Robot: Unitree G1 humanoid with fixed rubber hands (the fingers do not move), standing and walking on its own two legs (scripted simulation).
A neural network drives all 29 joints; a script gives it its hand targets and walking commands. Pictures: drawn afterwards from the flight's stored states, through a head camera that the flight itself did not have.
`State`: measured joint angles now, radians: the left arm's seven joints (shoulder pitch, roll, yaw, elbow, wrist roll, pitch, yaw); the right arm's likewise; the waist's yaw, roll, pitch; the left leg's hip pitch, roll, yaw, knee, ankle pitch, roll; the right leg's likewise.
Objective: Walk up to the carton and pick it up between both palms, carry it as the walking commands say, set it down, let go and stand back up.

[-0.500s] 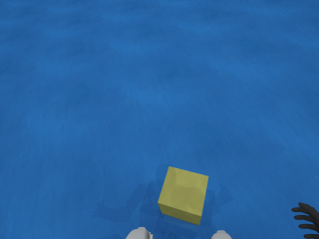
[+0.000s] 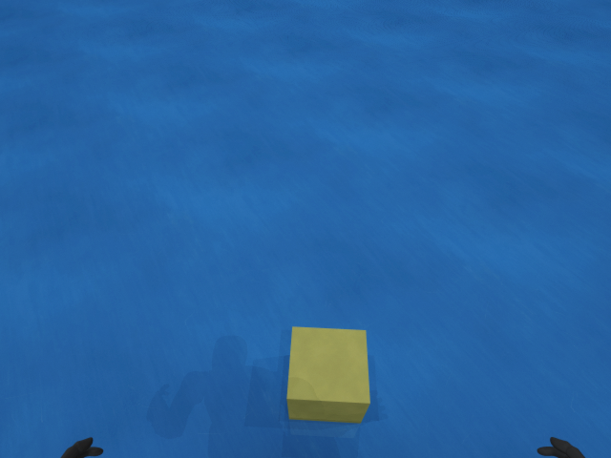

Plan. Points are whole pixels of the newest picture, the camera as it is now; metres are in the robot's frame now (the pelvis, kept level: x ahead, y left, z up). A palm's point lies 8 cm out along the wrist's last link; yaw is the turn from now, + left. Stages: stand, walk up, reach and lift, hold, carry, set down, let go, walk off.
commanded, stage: walk up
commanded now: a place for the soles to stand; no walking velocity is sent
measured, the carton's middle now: (326, 375) +0.45 -0.06 -0.64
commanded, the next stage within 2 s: reach and lift in 1.74 s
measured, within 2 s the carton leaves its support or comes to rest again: neither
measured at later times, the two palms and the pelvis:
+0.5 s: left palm out of the picture +0.13 +0.31 -0.07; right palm out of the picture +0.05 -0.35 -0.08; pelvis +0.00 -0.01 +0.01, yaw -7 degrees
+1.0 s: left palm (102, 446) +0.17 +0.27 -0.06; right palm out of the picture +0.10 -0.37 -0.07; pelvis +0.02 -0.04 +0.03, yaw -7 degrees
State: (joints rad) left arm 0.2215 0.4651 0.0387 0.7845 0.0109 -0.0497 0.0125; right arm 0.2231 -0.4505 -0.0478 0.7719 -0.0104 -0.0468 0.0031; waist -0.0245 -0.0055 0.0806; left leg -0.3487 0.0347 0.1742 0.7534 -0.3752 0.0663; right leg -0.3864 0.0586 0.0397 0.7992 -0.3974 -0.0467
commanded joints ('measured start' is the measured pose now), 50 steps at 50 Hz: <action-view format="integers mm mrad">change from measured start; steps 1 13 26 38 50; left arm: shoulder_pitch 10 11 -37 -134 -184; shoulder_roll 170 161 173 168 155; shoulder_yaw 38 43 21 -7 -10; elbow -17 74 129 187 235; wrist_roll -8 18 7 -5 -1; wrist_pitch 11 -6 -25 -19 -15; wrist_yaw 8 1 5 17 14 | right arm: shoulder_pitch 44 -73 -131 -196 -240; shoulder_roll -253 -152 -162 -149 -141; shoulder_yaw -67 -36 -9 -11 -12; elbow -32 22 101 178 235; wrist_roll -10 -1 4 12 6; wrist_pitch -34 32 16 34 40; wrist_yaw -11 15 21 18 22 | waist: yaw -9 32 41 16 18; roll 54 74 39 -9 -3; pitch -31 -66 -19 -122 -110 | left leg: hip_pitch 201 -26 -19 214 279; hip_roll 425 205 141 108 117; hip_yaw -554 -103 -232 -160 -153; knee -396 -283 -350 -328 -418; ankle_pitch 205 -91 -22 229 229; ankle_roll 101 6 -1 -19 -31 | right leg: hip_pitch -205 243 167 169 199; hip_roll -53 -78 -137 -191 -189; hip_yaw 62 -50 68 84 76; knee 125 -284 -319 -336 -434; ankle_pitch -123 128 161 449 422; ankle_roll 7 -18 -15 -24 -4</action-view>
